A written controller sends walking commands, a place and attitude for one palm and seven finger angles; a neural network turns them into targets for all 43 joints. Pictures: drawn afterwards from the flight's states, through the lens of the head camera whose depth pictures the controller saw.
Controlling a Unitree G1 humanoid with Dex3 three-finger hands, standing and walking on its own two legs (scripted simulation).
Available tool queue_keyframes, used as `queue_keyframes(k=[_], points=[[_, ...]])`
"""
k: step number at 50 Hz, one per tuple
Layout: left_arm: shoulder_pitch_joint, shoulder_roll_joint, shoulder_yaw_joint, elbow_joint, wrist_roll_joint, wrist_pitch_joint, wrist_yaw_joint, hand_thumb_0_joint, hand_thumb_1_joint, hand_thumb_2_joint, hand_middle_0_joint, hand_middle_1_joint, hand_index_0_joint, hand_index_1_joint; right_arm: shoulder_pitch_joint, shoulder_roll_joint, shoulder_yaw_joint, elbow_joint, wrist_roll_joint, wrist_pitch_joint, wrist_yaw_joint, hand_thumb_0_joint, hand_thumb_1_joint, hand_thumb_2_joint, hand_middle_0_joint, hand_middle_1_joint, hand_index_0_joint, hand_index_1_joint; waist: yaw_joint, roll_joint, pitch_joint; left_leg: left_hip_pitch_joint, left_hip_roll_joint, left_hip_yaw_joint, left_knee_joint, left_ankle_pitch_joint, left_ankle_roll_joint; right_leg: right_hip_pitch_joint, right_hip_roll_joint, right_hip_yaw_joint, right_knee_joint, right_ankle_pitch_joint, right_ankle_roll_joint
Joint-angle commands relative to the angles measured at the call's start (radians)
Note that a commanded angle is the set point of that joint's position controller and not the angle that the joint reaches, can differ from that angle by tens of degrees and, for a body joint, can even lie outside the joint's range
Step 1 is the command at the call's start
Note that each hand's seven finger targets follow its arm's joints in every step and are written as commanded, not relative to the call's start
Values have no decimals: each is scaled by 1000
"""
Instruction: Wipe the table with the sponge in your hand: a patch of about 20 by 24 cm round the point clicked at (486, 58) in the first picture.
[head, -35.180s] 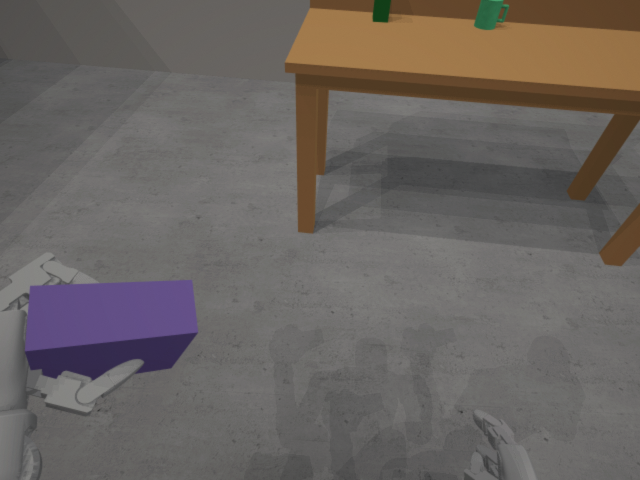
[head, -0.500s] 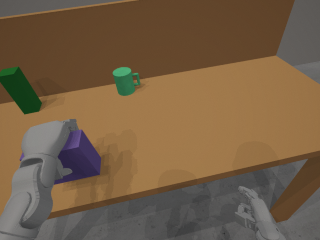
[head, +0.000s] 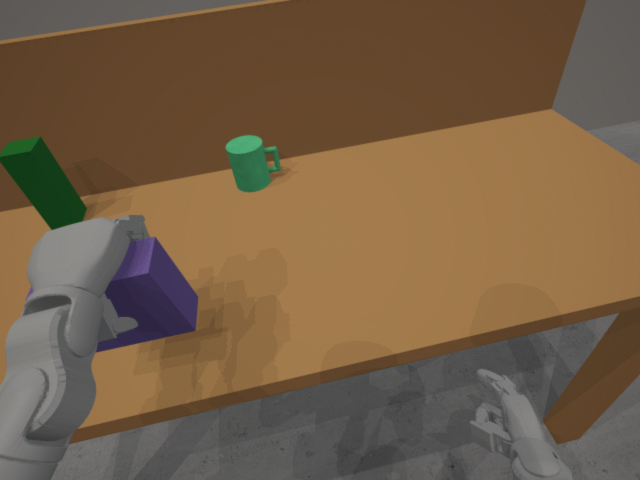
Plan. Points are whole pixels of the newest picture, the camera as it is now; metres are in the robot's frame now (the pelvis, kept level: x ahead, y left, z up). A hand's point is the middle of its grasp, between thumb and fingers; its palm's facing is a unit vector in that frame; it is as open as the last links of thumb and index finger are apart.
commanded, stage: lift the sponge slowly off the table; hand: left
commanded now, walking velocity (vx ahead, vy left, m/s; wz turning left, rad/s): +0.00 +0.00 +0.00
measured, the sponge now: (132, 307) +0.25 +0.28 +0.12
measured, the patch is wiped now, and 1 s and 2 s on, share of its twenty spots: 1.00 1.00 1.00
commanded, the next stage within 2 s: bring the sponge back beside the body in 0.24 s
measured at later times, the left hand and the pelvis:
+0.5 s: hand (108, 278) +0.25 +0.28 +0.18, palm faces +0.16 -0.08 -0.98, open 9.6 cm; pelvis -0.01 +0.00 +0.00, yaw +0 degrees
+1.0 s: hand (98, 304) +0.23 +0.29 +0.16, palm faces +0.12 -0.09 -0.99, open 9.6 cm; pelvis +0.00 +0.01 +0.00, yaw +0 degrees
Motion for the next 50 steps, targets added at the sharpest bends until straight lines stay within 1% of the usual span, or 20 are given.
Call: queue_keyframes(k=[1,4,6,7,11,12,16,19,21,26,29,31,32,36,40,41,42,45,46,50], points=[[-348,290,202,-214,31,-3,52,0,100,1300,-1200,-1600,-1200,-1600,-302,-74,-25,-211,9,-69,-11,0,-900,-900,200,300,200,300,8,-54,-183,59,-31,-69,-41,126,32,22,-13,143,-93,87,-44],[-337,274,184,-155,25,5,47,0,100,1300,-1200,-1600,-1200,-1600,-269,-81,-29,-199,3,-64,-14,0,-900,-900,200,300,200,300,14,-57,-182,53,-32,-60,-39,136,33,25,-20,103,-91,101,-39],[-365,310,214,-221,24,3,48,0,100,1300,-1200,-1600,-1200,-1600,-306,-75,-24,-212,11,-76,-14,0,-900,-900,200,300,200,300,14,-23,-216,65,-33,-73,-39,141,30,41,-16,143,-82,105,-48],[-355,265,174,-198,24,8,43,0,100,1300,-1200,-1600,-1200,-1600,-282,-71,-21,-213,4,-73,-14,0,-900,-900,200,300,200,300,19,-41,-222,55,-35,-63,-36,155,31,53,-22,100,-71,119,-44],[-334,254,173,-212,9,10,30,0,100,1300,-1200,-1600,-1200,-1600,-306,-72,-20,-217,15,-70,-10,0,-900,-900,200,300,200,300,6,-62,-183,51,-25,-74,-47,120,27,18,-14,131,-86,81,-44],[-315,221,143,-193,8,13,28,0,100,1300,-1200,-1600,-1200,-1600,-283,-71,-19,-220,9,-69,-12,0,-900,-900,200,300,200,300,13,-67,-187,43,-26,-62,-45,115,30,23,-22,90,-82,72,-38],[-361,280,189,-225,18,8,40,0,100,1300,-1200,-1600,-1200,-1600,-307,-72,-19,-222,13,-72,-15,0,-900,-900,200,300,200,300,12,-49,-184,45,-25,-75,-52,89,28,14,-14,135,-91,37,-46],[-306,270,188,-164,22,10,45,0,100,1300,-1200,-1600,-1200,-1600,-265,-79,-24,-209,3,-63,-16,0,-900,-900,200,300,200,300,22,-78,-191,43,-28,-63,-48,114,30,28,-18,93,-87,64,-39],[-348,291,207,-222,21,7,52,0,100,1300,-1200,-1600,-1200,-1600,-301,-72,-18,-218,9,-70,-13,0,-900,-900,200,300,200,300,16,-31,-198,46,-26,-74,-51,102,25,28,-13,135,-86,48,-49],[-296,271,200,-242,15,2,56,0,100,1300,-1200,-1600,-1200,-1600,-302,-69,-22,-222,10,-75,-10,0,-900,-900,200,300,200,300,20,-18,-202,53,-26,-75,-50,104,27,28,-10,132,-85,46,-49],[-272,220,151,-207,10,2,52,0,100,1300,-1200,-1600,-1200,-1600,-270,-74,-23,-214,2,-69,-10,0,-900,-900,200,300,200,300,14,-48,-170,46,-24,-64,-50,105,29,12,-16,85,-90,55,-38],[-264,276,208,-257,9,-3,60,0,100,1300,-1200,-1600,-1200,-1600,-296,-73,-22,-224,7,-77,-11,0,-900,-900,200,300,200,300,19,-49,-187,48,-22,-77,-50,98,27,25,-11,131,-87,43,-47],[-259,244,178,-227,14,1,59,0,100,1300,-1200,-1600,-1200,-1600,-271,-72,-19,-223,1,-75,-14,0,-900,-900,200,300,200,300,20,-57,-190,39,-26,-64,-43,108,29,30,-18,95,-79,54,-41],[-267,276,206,-240,10,-4,64,0,100,1300,-1200,-1600,-1200,-1600,-295,-73,-20,-221,7,-74,-16,0,-900,-900,200,300,200,300,11,-40,-160,45,-24,-74,-46,78,27,5,-13,138,-99,15,-46],[-203,273,207,-244,12,-14,62,0,100,1300,-1200,-1600,-1200,-1600,-261,-78,-28,-213,-1,-71,-12,0,-900,-900,200,300,200,300,21,-37,-197,54,-29,-67,-34,127,29,34,-23,105,-85,79,-38],[-205,283,219,-284,9,-15,60,0,100,1300,-1200,-1600,-1200,-1600,-297,-73,-21,-228,4,-81,-12,0,-900,-900,200,300,200,300,21,-22,-191,54,-26,-78,-36,116,28,34,-14,138,-83,64,-47],[-191,254,194,-249,10,-12,58,0,100,1300,-1200,-1600,-1200,-1600,-272,-71,-19,-224,-3,-79,-13,0,-900,-900,200,300,200,300,22,-46,-178,41,-27,-68,-31,119,30,31,-21,101,-80,65,-42],[-165,261,202,-258,7,-21,57,0,100,1300,-1200,-1600,-1200,-1600,-256,-77,-28,-214,-4,-73,-13,0,-900,-900,200,300,200,300,17,-48,-175,53,-25,-65,-30,122,31,19,-24,103,-89,71,-34],[-176,278,219,-288,5,-22,58,0,100,1300,-1200,-1600,-1200,-1600,-291,-74,-22,-226,2,-83,-13,0,-900,-900,200,300,200,300,14,-26,-164,51,-23,-76,-31,104,28,13,-14,139,-90,48,-44],[-122,264,216,-292,8,-30,63,0,100,1300,-1200,-1600,-1200,-1600,-254,-75,-29,-220,-7,-74,-8,0,-900,-900,200,300,200,300,22,-32,-172,54,-25,-66,-26,140,30,22,-24,102,-82,94,-35]])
